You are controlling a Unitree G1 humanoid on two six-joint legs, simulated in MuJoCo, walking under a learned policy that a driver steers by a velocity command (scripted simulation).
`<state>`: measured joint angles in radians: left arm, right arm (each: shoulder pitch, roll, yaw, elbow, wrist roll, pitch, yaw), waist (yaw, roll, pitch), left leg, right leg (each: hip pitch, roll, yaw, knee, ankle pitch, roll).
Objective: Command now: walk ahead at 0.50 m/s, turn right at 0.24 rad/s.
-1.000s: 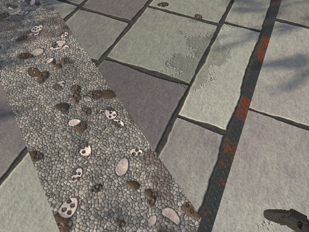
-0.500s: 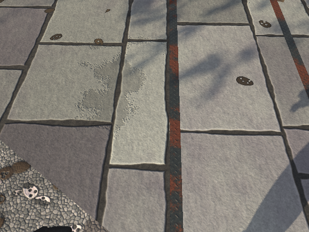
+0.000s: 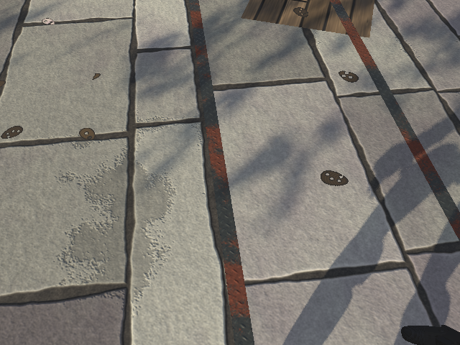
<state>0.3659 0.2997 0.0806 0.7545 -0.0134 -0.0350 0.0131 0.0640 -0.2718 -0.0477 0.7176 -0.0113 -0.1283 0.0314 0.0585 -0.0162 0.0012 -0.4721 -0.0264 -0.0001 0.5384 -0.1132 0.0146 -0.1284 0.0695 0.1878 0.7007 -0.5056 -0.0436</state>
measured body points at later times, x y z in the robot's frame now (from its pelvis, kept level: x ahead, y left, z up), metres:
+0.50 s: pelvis +0.27 -0.03 +0.00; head +0.30 -0.04 +0.45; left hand +0.52 +0.18 -0.06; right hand +0.24 -0.32 -0.13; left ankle +0.11 +0.11 -0.71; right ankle +0.38 -0.14 -0.72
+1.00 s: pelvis +0.54 -0.02 +0.01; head +0.57 -0.02 +0.45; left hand +0.53 +0.27 -0.12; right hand +0.76 -0.25 -0.08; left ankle +0.68 +0.09 -0.72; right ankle +0.38 -0.14 -0.72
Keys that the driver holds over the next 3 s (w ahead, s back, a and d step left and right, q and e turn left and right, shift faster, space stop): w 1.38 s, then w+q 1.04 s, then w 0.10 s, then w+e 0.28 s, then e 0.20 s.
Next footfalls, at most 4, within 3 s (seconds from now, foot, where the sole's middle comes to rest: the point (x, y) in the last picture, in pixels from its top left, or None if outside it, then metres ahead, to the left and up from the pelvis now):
0.48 right None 0.42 -0.14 -0.76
1.02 left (224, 265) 0.72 0.09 -0.76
1.54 right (302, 197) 1.00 -0.17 -0.76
2.06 left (222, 146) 1.23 0.13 -0.76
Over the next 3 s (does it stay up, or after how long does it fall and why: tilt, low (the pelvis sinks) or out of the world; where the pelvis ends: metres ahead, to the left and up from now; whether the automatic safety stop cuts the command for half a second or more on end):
stays up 1.57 0.21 0.01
